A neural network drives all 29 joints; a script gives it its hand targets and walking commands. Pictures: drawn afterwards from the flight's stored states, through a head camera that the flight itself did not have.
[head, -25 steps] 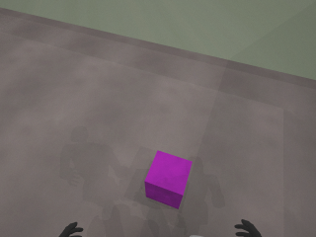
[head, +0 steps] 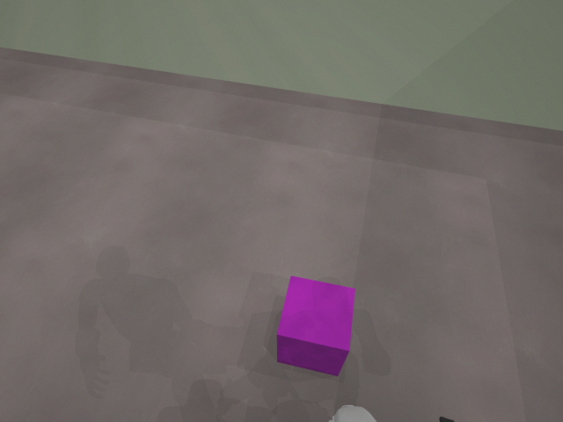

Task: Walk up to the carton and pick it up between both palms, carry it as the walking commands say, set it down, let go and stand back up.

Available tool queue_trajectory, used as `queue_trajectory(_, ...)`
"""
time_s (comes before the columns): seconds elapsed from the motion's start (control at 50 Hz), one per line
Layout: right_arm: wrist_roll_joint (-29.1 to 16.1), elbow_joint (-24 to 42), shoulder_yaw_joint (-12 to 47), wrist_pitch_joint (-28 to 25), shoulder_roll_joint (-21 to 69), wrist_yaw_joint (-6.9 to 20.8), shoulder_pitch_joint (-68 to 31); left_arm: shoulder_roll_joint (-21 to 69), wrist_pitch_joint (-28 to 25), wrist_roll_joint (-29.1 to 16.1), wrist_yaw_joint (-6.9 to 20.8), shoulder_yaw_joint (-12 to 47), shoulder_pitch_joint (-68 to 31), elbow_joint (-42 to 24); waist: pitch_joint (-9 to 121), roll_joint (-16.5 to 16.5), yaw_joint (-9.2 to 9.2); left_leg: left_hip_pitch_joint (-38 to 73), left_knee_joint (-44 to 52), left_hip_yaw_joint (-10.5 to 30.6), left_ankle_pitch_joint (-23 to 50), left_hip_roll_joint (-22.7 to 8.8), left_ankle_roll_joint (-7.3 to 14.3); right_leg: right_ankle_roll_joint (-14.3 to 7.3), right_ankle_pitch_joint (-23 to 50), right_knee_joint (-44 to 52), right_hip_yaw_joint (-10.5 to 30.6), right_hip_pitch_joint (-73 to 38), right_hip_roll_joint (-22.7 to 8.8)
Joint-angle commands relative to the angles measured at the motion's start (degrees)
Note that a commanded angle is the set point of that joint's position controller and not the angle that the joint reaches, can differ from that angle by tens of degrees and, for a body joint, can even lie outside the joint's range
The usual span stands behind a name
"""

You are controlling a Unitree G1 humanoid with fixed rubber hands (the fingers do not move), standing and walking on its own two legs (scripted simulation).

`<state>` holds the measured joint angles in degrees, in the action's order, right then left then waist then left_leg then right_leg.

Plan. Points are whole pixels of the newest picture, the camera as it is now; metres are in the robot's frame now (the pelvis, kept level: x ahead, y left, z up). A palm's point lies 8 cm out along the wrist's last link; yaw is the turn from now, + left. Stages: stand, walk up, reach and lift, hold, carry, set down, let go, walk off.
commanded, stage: walk up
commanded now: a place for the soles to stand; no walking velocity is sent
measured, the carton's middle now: (314, 326) +0.51 -0.09 -0.63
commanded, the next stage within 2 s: none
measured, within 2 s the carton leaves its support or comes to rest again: neither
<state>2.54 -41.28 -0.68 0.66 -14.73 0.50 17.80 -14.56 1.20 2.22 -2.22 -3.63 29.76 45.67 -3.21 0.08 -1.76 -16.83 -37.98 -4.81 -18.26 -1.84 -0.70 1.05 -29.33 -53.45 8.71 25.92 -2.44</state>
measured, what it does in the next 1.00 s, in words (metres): walks ahead: right foot, then left foot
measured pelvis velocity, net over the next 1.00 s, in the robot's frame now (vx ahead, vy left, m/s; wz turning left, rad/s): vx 0.11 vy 0.04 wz -0.26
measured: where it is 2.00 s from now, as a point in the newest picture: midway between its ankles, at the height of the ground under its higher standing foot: outside the picture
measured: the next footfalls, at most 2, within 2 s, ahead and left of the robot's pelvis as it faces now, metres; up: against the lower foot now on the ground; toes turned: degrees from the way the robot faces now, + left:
right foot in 0.32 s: +0.15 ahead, -0.10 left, +0.00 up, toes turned -9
left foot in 0.54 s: +0.18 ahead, +0.16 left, +0.00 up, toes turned -16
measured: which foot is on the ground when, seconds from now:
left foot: down 0.00-0.32, up 0.34-0.52, down 0.54-1.00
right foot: up 0.00-0.30, down 0.32-1.00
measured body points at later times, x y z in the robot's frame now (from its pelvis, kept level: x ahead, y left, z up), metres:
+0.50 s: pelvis +0.09 +0.03 +0.01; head +0.11 +0.02 +0.46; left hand +0.24 +0.25 -0.12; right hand +0.12 -0.22 -0.12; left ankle +0.12 +0.16 -0.71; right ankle +0.11 -0.09 -0.72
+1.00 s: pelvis +0.11 +0.04 +0.00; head +0.12 +0.03 +0.45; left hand +0.29 +0.26 -0.11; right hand +0.17 -0.25 -0.11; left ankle +0.14 +0.17 -0.72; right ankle +0.10 -0.09 -0.72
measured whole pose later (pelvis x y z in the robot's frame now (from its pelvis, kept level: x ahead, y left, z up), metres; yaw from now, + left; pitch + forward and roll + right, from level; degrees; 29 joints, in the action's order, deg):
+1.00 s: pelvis +0.11 +0.04 +0.00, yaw -15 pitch -2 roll +1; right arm 1.0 -43.3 1.3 1.7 -16.0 -0.8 10.7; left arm -16.6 1.4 0.4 -0.2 1.2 13.4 44.6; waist -2.9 -0.8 0.8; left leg -13.9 -35.4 -6.6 -19.4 -3.3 -1.4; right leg 0.6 -18.6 -38.7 6.6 18.1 1.3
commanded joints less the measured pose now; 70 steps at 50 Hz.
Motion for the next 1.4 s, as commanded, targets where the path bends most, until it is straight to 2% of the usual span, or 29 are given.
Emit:
queue_trajectory(0.0, -0.02, 2.31, -2.06, -0.84, -9.02, -1.48, 1.0, -2.84, -0.78, -0.03, 0.87, -1.23, -2.78, -6.3, -10.04, 6.99, 0.76, -2.81, 31.47, 27.84, -31.84, -19.09, 5.35, 0.45, 6.42, -9.99, -0.99, 13.94, 0.75)
queue_trajectory(0.02, 0.36, 2.5, -1.88, -1.53, -7.04, -1.58, 0.33, -2.82, -0.86, 0.05, 1.54, -1.41, -1.19, -4.46, -7.77, 7.48, 0.11, -1.7, 29.76, 22.63, -25.57, -16.55, 5.25, 0.72, 8.21, -8.86, -1.7, 10.98, 1.0)
queue_trajectory(0.04, 0.5, 1.77, -1.8, -2.38, -5.63, -1.7, 1.78, -2.29, -0.99, 0.18, 2.21, -1.36, 0.06, -3.0, -6.43, 6.8, 0.13, -1.15, 28.49, 19.16, -20.51, -15.61, 5.55, 0.72, 9.4, -7.88, -1.52, 8.94, 1.14)
queue_trajectory(0.08, 0.69, 0.53, -1.85, -3.59, -5.31, -1.86, 4.36, -1.34, -1.29, -0.01, 3.02, -1.08, -1.69, -2.49, -6.14, 5.59, 1.1, 1.12, 26.89, 16.25, -14.99, -15.32, 6.15, 0.78, 10.32, -3.95, -1.39, 9.02, 1.91)
queue_trajectory(0.14, 0.19, -0.39, -1.94, -3.99, -5.55, -1.85, 6.77, -1.0, -1.63, -0.12, 3.15, -0.58, -8.26, -4.42, -5.86, 5.91, 3.52, 5.94, 25.44, 12.94, -9.9, -15.22, 6.88, 0.8, 10.21, 5.34, -3.34, 9.01, 2.7)
queue_trajectory(0.16, 0.08, -0.69, -1.96, -3.9, -5.83, -1.81, 7.3, -0.96, -1.72, -0.15, 3.05, -0.41, -10.1, -5.15, -5.47, 6.41, 4.13, 6.77, 24.53, 11.72, -6.76, -15.08, 7.24, 0.72, 9.6, 7.86, -4.68, 7.85, 3.04)
queue_trajectory(0.2, 0.13, -1.31, -2.02, -3.5, -6.52, -1.64, 7.78, -0.78, -1.91, -0.34, 2.71, 0.0, -12.56, -6.34, -4.23, 7.64, 4.59, 7.04, 21.51, 9.28, 4.05, -14.91, 7.88, 0.32, 9.09, 11.66, -7.94, 3.9, 3.71)
queue_trajectory(0.24, 0.2, -1.82, -1.99, -2.88, -7.15, -1.45, 6.86, -0.16, -2.25, -0.5, 2.19, 0.67, -12.44, -6.74, -2.39, 7.43, 3.3, 4.5, 15.6, 5.43, 16.02, -13.89, 8.11, -0.51, 12.24, 17.89, -11.78, -4.02, 4.12)
queue_trajectory(0.26, 0.05, -2.26, -1.91, -2.56, -7.24, -1.37, 6.54, -0.21, -2.59, -0.49, 1.84, 1.02, -10.52, -6.31, -1.02, 6.07, 1.79, 1.23, 11.16, 3.58, 19.23, -12.95, 7.04, -1.13, 18.43, 23.75, -12.11, -11.29, 4.51)
queue_trajectory(0.28, -0.31, -2.48, -1.31, -2.65, -6.13, -1.31, 6.46, -2.29, -3.04, -0.13, 1.38, 0.82, -8.24, -5.9, 1.67, 3.94, 0.45, -2.86, 5.42, 2.24, 22.03, -11.79, 4.99, -2.47, 24.11, 25.74, -7.87, -19.61, 2.44)
queue_trajectory(0.3, -0.46, -1.27, -0.49, -2.94, -3.69, -1.16, 6.3, -6.28, -3.72, 0.1, 0.87, -0.11, -2.69, -5.22, 7.88, -3.5, -1.35, -9.0, -7.59, -0.67, 17.87, -8.4, 2.5, -5.95, 29.66, 27.1, 6.34, -28.88, -7.25)
queue_trajectory(0.32, -1.59, -0.26, 0.17, -2.36, 0.46, -0.64, 8.5, -9.12, -3.65, -0.98, 0.37, -0.06, -2.93, -5.56, 9.92, -10.01, 0.29, -14.42, -14.43, 0.53, -8.3, -0.56, 0.75, -13.54, 31.89, 30.11, 22.3, -27.26, -17.36)
queue_trajectory(0.34, -1.13, -0.31, -0.63, -1.16, -2.27, -0.81, 6.12, -8.8, -3.2, -1.32, 0.08, -0.08, -3.65, -5.44, 8.46, -6.73, -0.66, -14.03, -18.69, 5.6, -20.14, -0.53, 1.05, -17.18, 25.66, 30.48, 24.6, -22.08, -18.63)
queue_trajectory(0.36, -0.66, 0.42, -0.47, -0.84, -2.98, -0.77, 3.96, -7.57, -2.96, -1.05, -0.35, 0.87, -6.19, -5.87, 5.45, -6.43, -0.56, -15.98, -20.81, 7.26, -20.8, -1.22, 1.16, -17.62, 22.16, 30.6, 23.56, -20.36, -17.96)
queue_trajectory(0.38, -0.48, 0.99, -0.37, -0.97, -2.5, -0.84, 2.36, -6.38, -2.71, -0.81, -0.59, 1.49, -8.91, -6.24, 3.74, -6.0, 0.22, -16.22, -19.09, 7.52, -18.91, -1.89, 1.22, -16.21, 20.67, 31.3, 20.53, -18.74, -16.16)
queue_trajectory(0.4, -0.44, 1.05, -0.23, -1.12, -2.32, -1.03, 1.97, -5.34, -2.48, -0.85, -0.56, 2.01, -11.6, -6.53, 2.04, -6.42, 1.42, -14.24, -14.19, 6.42, -16.16, -2.04, 1.07, -13.55, 21.56, 31.82, 16.1, -16.3, -13.14)
queue_trajectory(0.44, -1.05, -0.14, 0.3, -1.26, -1.1, -1.27, 4.59, -4.64, -2.15, -0.96, 0.22, 2.56, -15.69, -5.99, 3.31, -8.64, 3.56, -2.06, -4.68, 2.08, -6.58, -0.19, 0.53, -9.14, 33.1, 30.16, 5.77, -9.84, -7.42)
queue_trajectory(0.46, -1.04, -0.36, 0.47, -1.3, -0.81, -1.35, 4.78, -5.21, -1.86, -1.26, 0.62, 2.46, -17.29, -5.6, 3.92, -8.68, 4.47, 4.35, 0.9, -0.36, 0.6, 1.14, 0.42, -7.39, 35.07, 27.63, 2.42, -6.62, -5.46)
queue_trajectory(0.48, -0.78, -0.06, 0.43, -1.37, -1.44, -1.52, 3.71, -5.47, -1.59, -1.65, 0.93, 2.37, -17.83, -5.23, 3.89, -7.8, 4.81, 9.16, 5.34, -0.38, 7.75, 1.13, 0.44, -5.5, 33.08, 25.58, 1.0, -3.09, -4.24)
queue_trajectory(0.5, -0.48, 0.73, 0.21, -1.56, -3.32, -1.65, 2.27, -4.7, -1.37, -1.85, 1.24, 2.49, -18.21, -5.36, 3.78, -5.22, 4.85, 11.88, 7.58, 4.05, 10.72, -1.92, 0.97, -3.29, 27.02, 23.26, 0.54, 0.63, -2.59)
queue_trajectory(0.52, -0.28, 1.93, -0.1, -1.79, -6.85, -1.78, 1.4, -2.93, -1.05, -1.7, 1.58, 2.78, -17.08, -5.69, 4.18, 2.38, 4.1, 10.55, 13.62, 13.8, 11.18, -10.58, 3.12, -0.98, 18.69, 17.48, -1.87, 2.1, 1.26)
queue_trajectory(0.54, -1.32, 2.2, -0.4, -1.43, -9.54, -1.82, -0.06, -2.36, -0.38, -1.75, 1.52, 2.38, -14.98, -5.25, 4.3, 7.69, 2.45, 1.61, 18.34, 19.62, 10.91, -17.64, 8.7, 0.39, 9.93, 13.12, -5.33, -5.69, 3.53)
queue_trajectory(0.56, -1.52, 1.81, -0.5, -0.97, -8.85, -1.96, -1.86, -3.26, 0.1, -1.63, 1.37, 2.17, -14.35, -4.93, 3.05, 8.26, 1.62, -0.7, 18.26, 18.24, 8.73, -17.19, 10.73, 0.56, 7.53, 13.14, -6.14, -8.34, 2.58)
queue_trajectory(0.62, -1.72, 2.02, -0.22, -0.61, -7.31, -2.02, -4.57, -5.03, -0.12, -0.92, 1.66, 3.01, -14.46, -4.18, 0.11, 6.9, 1.34, 1.95, 13.95, 11.33, 12.25, -10.45, 6.04, -0.18, 19.25, 18.37, -3.92, -8.37, 0.81)
queue_trajectory(0.68, -1.73, 2.24, -0.23, -0.37, -7.23, -1.77, -5.26, -6.18, -0.55, -1.67, 1.91, 3.14, -14.8, -3.7, 2.96, 3.12, 2.14, 6.37, 10.19, 8.07, 14.69, -7.73, 4.53, -0.3, 27.21, 18.05, -2.57, -7.44, 0.57)
queue_trajectory(0.72, -1.58, 2.28, -0.27, -0.17, -7.2, -1.7, -5.48, -6.45, -0.51, -1.85, 1.8, 3.23, -15.35, -3.88, 4.34, 1.92, 2.57, 7.44, 9.37, 7.65, 14.89, -7.77, 4.64, -0.31, 28.32, 17.51, -2.2, -7.14, 0.59)
queue_trajectory(0.82, -1.46, 2.11, -0.07, 0.33, -7.71, -1.65, -6.72, -7.56, -0.19, -1.76, 1.79, 3.15, -15.09, -4.1, 4.26, 2.07, 2.41, 6.08, 10.06, 7.21, 12.54, -8.37, 5.11, -0.61, 27.7, 16.57, -1.41, -7.22, 0.75)
queue_trajectory(1.0, -1.55, 0.56, 0.99, 0.26, -6.92, -1.26, -6.46, -9.3, -0.45, -1.75, 1.94, 3.25, -16.1, -4.19, 3.67, -2.54, 3.08, 5.99, 8.65, 3.88, 4.25, -5.09, 2.8, -2.34, 25.16, 22.65, 4.63, -5.55, -0.96)
queue_trajectory(1.38, -1.53, -3.52, 1.32, -0.24, -8.57, -1.22, -3.92, -9.24, -0.44, -1.46, 2.35, 3.63, -15.65, -4.04, 2.1, -1.67, 3.18, 5.21, 13.26, 4.21, -2.89, -6.26, 3.15, -2.1, 15.43, 26.31, 5.27, -3.6, 0.67)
